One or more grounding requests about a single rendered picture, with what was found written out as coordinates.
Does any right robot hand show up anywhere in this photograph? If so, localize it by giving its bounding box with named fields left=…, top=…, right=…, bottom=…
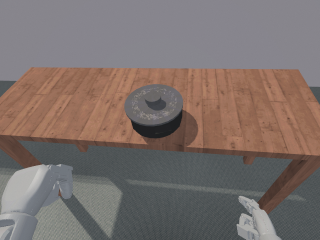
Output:
left=236, top=196, right=277, bottom=240

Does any table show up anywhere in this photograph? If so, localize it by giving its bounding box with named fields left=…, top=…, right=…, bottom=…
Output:
left=0, top=67, right=320, bottom=214

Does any pot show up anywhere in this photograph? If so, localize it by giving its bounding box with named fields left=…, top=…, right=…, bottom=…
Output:
left=131, top=109, right=183, bottom=139

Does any knob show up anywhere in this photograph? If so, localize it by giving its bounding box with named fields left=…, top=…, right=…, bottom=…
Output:
left=144, top=91, right=162, bottom=106

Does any lid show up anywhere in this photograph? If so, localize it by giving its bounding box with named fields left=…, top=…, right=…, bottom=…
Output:
left=124, top=84, right=183, bottom=127

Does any robot left forearm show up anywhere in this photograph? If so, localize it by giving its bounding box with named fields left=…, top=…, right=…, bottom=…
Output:
left=0, top=212, right=38, bottom=240

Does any left robot hand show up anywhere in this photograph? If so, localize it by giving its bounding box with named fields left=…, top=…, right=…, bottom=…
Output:
left=1, top=164, right=73, bottom=216

